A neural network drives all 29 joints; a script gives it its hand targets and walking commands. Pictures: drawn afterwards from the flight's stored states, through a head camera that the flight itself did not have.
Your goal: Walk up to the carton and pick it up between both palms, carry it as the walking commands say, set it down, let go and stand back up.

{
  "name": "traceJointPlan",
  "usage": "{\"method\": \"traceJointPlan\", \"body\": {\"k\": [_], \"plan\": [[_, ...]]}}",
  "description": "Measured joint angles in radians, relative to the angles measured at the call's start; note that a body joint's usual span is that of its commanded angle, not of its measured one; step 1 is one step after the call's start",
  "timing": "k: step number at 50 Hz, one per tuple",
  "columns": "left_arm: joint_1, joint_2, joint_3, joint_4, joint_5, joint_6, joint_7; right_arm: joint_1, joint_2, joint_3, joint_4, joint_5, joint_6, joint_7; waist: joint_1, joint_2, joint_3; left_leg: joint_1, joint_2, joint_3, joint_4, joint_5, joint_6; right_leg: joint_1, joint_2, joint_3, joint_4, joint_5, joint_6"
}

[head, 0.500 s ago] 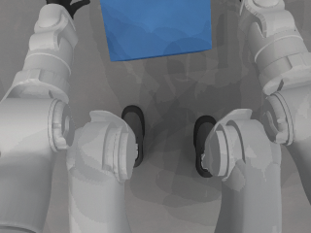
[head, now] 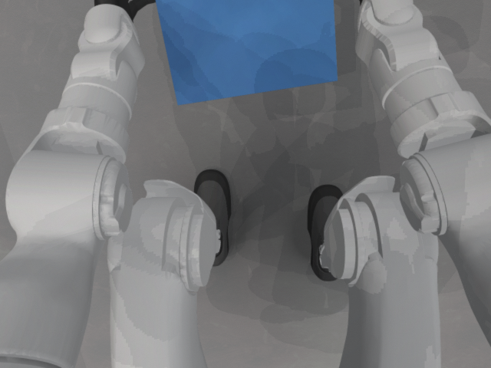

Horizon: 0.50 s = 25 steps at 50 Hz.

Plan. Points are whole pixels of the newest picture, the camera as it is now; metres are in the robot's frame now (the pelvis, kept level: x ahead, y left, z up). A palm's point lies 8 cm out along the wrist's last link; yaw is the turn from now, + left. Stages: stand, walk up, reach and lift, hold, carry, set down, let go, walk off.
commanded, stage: reach and lift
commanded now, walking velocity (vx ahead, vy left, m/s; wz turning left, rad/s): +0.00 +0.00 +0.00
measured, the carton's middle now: out of the picture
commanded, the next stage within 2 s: none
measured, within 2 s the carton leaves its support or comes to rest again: leaves its support in 0.66 s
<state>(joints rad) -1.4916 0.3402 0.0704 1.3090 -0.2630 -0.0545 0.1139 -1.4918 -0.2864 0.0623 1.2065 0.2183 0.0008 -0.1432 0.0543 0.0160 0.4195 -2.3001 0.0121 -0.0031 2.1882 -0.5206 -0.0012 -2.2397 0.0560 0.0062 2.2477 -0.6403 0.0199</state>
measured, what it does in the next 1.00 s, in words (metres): stands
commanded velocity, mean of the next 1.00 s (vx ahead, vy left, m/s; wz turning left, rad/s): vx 0.00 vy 0.00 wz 0.00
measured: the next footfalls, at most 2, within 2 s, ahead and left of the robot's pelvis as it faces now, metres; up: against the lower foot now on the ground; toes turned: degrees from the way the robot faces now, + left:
none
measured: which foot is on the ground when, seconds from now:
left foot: down 0.00-1.00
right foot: down 0.00-1.00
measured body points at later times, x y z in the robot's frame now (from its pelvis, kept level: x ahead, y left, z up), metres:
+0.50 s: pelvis +0.00 +0.00 -0.02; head +0.37 +0.00 +0.23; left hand +0.53 +0.20 -0.21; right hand +0.55 -0.11 -0.21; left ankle +0.12 +0.12 -0.33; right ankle +0.10 -0.12 -0.33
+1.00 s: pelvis -0.03 +0.00 +0.00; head +0.34 +0.02 +0.25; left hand +0.52 +0.21 -0.16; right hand +0.55 -0.10 -0.16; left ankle +0.12 +0.12 -0.33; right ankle +0.10 -0.12 -0.33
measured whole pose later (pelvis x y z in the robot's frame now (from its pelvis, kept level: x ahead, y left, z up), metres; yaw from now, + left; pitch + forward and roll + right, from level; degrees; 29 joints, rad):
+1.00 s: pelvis -0.03 +0.00 +0.00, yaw +0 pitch +27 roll -1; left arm -1.50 0.32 0.13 1.09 -0.22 0.17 0.18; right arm -1.53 -0.28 -0.11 1.08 0.11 0.19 -0.15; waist 0.06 0.00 0.52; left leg -2.20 -0.03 -0.03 2.19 -0.46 -0.02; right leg -2.13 0.05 -0.01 2.24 -0.60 0.02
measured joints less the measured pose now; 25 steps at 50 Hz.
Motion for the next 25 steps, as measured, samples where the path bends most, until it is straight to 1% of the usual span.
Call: {"method": "traceJointPlan", "body": {"k": [3, 6, 12, 17, 21, 25], "plan": [[-0.005, -0.005, -0.003, 0.013, -0.008, 0.006, 0.012, -0.008, 0.007, -0.019, 0.024, -0.006, 0.002, -0.001, -0.003, 0.002, 0.001, 0.0, -0.002, 0.003, 0.001, 0.006, 0.0, 0.0, -0.002, 0.003, 0.004, 0.004, 0.0], [-0.016, -0.009, 0.0, 0.027, -0.011, 0.017, 0.015, -0.018, 0.008, -0.036, 0.038, -0.02, 0.01, 0.001, -0.004, 0.002, 0.01, 0.005, -0.002, 0.004, 0.007, 0.01, 0.0, 0.003, -0.002, 0.004, 0.013, 0.006, -0.001], [-0.029, -0.002, 0.029, 0.032, 0.016, 0.058, -0.008, -0.035, 0.007, -0.072, 0.046, -0.065, 0.048, 0.031, -0.006, 0.003, 0.032, 0.015, -0.003, 0.004, 0.034, 0.009, -0.002, 0.012, -0.003, 0.002, 0.043, 0.003, -0.005], [-0.02, 0.004, 0.037, 0.022, 0.025, 0.085, -0.027, -0.032, 0.009, -0.086, 0.042, -0.082, 0.074, 0.05, -0.007, 0.003, 0.029, 0.013, -0.003, 0.002, 0.053, 0.002, -0.003, 0.011, -0.003, -0.001, 0.063, -0.005, -0.01], [-0.011, 0.007, 0.035, 0.014, 0.024, 0.098, -0.034, -0.026, 0.011, -0.09, 0.036, -0.086, 0.086, 0.055, -0.005, 0.0, 0.021, 0.011, -0.003, -0.001, 0.06, -0.003, -0.005, 0.008, -0.002, -0.003, 0.069, -0.009, -0.013], [-0.001, 0.006, 0.02, 0.002, 0.015, 0.109, -0.027, -0.016, 0.013, -0.08, 0.024, -0.078, 0.097, 0.045, -0.003, -0.002, 0.01, 0.007, -0.002, -0.003, 0.062, -0.006, -0.007, 0.003, 0.0, -0.005, 0.07, -0.01, -0.014]]}}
